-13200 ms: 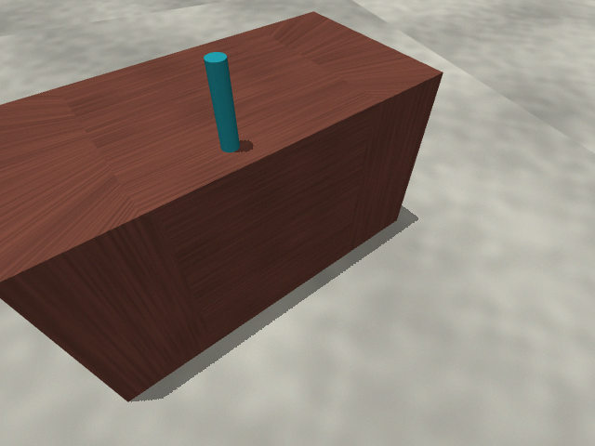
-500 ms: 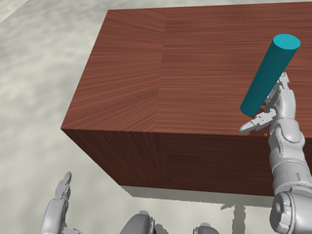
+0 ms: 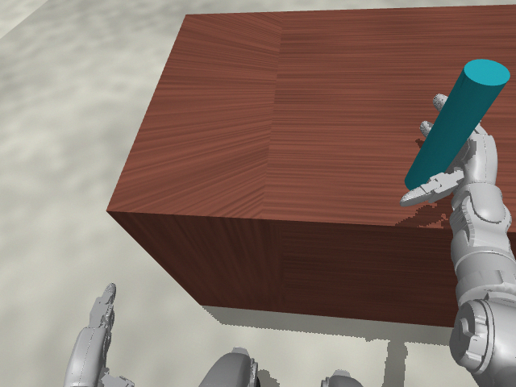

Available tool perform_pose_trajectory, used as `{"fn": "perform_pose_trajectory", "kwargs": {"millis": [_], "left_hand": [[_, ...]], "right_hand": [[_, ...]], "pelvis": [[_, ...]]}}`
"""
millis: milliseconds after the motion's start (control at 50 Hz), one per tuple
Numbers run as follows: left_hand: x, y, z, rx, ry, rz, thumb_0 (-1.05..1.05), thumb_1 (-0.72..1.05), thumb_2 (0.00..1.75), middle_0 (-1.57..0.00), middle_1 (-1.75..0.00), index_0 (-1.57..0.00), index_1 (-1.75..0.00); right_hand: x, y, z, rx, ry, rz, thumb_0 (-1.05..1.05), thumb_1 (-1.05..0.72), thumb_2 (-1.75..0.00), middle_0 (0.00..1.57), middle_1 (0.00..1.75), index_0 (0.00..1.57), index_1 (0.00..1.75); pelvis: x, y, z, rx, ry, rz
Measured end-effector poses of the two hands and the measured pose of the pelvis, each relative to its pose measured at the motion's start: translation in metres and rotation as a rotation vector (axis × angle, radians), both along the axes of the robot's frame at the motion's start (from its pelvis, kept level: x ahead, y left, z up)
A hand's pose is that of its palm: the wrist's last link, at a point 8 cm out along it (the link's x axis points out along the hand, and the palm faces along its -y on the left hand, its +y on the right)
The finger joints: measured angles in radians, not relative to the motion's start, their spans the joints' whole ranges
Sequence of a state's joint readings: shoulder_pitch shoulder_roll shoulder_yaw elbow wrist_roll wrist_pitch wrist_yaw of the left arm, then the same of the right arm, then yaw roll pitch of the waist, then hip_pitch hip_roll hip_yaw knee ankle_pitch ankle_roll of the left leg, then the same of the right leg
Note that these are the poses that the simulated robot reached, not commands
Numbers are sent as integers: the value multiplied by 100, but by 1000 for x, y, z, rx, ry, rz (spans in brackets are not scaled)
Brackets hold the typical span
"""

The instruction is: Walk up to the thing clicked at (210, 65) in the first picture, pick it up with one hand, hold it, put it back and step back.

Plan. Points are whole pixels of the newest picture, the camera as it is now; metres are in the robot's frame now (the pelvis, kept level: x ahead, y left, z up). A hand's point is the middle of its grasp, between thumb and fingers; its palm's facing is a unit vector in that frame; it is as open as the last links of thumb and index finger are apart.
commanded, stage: close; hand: right
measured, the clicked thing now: (445, 139) +0.47 -0.19 +0.10
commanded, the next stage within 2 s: settle in 0.40 s
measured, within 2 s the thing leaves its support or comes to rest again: leaves its support in 0.82 s
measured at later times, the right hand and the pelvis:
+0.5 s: hand (426, 163) +0.46 -0.18 +0.05, palm faces +0.06 +1.00 +0.02, open 7.5 cm; pelvis +0.00 +0.00 +0.00, yaw +0 degrees
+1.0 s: hand (432, 139) +0.48 -0.18 +0.09, palm faces +0.08 +1.00 +0.02, open 5.9 cm; pelvis +0.01 +0.00 +0.01, yaw +0 degrees
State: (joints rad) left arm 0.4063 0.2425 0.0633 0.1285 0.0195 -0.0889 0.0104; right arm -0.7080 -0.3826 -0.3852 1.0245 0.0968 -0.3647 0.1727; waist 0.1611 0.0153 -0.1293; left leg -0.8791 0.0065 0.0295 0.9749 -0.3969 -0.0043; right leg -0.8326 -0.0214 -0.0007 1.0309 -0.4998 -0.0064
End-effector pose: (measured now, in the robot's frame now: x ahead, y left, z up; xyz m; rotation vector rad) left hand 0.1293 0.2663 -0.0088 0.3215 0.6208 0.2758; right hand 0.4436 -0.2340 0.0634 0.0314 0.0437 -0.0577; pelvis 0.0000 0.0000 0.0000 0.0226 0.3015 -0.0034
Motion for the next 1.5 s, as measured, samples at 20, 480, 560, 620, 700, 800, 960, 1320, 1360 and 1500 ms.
{"fn": "perform_pose_trajectory", "kwargs": {"millis": [20, 480, 560, 620, 700, 800, 960, 1320, 1360, 1500], "left_hand": [[0, 1, 0, 2, -3, 0, -2, -56, 7, -6, -5, -4, -5], [-8, -9, -6, -16, 23, -13, -2, -52, 4, -5, -5, -5, -4], [-9, -4, -8, -8, 28, 0, -2, -53, 5, -6, -5, -5, -5], [-3, -2, -4, 6, 4, -4, -2, -54, 5, -6, -5, -5, -5], [1, -5, -5, -5, -1, -16, -2, -55, 6, -7, -5, -5, -6], [1, -10, -11, -36, 20, -15, -2, -55, 6, -7, -6, -6, -6], [6, 2, -2, -17, 16, 18, -2, -55, 6, -7, -6, -6, -6], [17, 1, 3, -44, 14, 27, -2, -54, 6, -7, -5, -5, -6], [16, 1, 2, -43, 24, 25, -2, -54, 6, -7, -5, -5, -6], [15, -5, -2, -70, 37, 23, -2, -54, 5, -6, -5, -5, -5]], "right_hand": [[2, 1, 1, -3, -3, 5, -1, 61, -8, 44, 25, 44, 26], [-6, -3, -13, -14, 18, 4, -1, 14, -63, 102, 86, 103, 87], [-2, 0, -12, -1, 20, 0, -1, 4, -74, 106, 95, 111, 97], [-1, 2, -12, -13, 19, 4, -2, 1, -85, 103, 101, 107, 101], [-2, 2, -11, -10, 20, 7, -3, -4, -100, 98, 108, 102, 108], [-2, 2, -7, -17, 27, 0, -3, -6, -115, 96, 110, 100, 111], [7, 0, 20, -21, 8, -20, -3, -5, -115, 97, 109, 101, 110], [11, -2, 43, -5, 14, -14, -3, -6, -115, 96, 110, 100, 111], [12, -2, 44, -3, 11, -9, -3, -6, -115, 96, 110, 100, 111], [10, -1, 47, -14, 31, 12, -3, -6, -115, 96, 110, 100, 111]], "pelvis": [[-1, 0, 0, 0, 1, 1], [-5, -2, -2, 2, 14, 4], [-5, -2, -2, 2, 14, 5], [-4, -1, -2, 2, 16, 9], [-3, 0, -2, 1, 16, 5], [0, 1, 0, 1, 10, 3], [7, 0, 9, -1, -19, 2], [16, 0, 22, -9, -50, 5], [15, 0, 23, -9, -50, 4], [15, -1, 25, -8, -58, 5]]}}
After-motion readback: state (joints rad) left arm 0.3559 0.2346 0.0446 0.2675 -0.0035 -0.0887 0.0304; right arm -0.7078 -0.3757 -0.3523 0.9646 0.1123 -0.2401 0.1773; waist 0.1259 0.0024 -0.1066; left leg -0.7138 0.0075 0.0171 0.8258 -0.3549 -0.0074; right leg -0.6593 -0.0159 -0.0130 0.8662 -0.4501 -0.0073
